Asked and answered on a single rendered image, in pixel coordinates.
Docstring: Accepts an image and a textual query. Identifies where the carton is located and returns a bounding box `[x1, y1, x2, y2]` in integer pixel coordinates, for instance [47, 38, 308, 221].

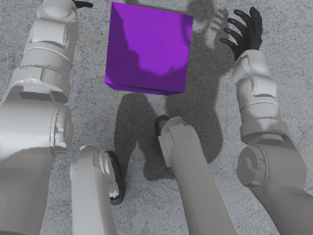
[105, 1, 194, 96]

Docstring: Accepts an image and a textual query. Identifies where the left robot shin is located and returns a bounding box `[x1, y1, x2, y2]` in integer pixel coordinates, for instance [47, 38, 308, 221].
[69, 144, 119, 198]

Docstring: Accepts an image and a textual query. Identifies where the robot left forearm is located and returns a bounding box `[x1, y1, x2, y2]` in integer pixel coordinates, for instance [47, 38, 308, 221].
[0, 0, 79, 107]

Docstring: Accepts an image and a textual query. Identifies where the robot left thigh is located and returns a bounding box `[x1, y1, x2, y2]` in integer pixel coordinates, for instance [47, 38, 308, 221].
[70, 150, 118, 235]

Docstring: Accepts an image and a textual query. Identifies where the left robot upper arm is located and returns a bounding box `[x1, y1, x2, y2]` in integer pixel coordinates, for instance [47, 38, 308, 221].
[0, 97, 74, 235]

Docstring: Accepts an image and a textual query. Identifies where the robot right forearm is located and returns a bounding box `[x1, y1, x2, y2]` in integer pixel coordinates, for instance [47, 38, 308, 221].
[231, 49, 307, 178]

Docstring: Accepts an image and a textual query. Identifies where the robot right hand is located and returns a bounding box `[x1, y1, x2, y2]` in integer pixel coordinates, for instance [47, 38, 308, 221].
[219, 6, 263, 61]

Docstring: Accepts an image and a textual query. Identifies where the right robot upper arm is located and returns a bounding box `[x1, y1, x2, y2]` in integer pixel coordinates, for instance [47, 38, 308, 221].
[236, 144, 313, 235]

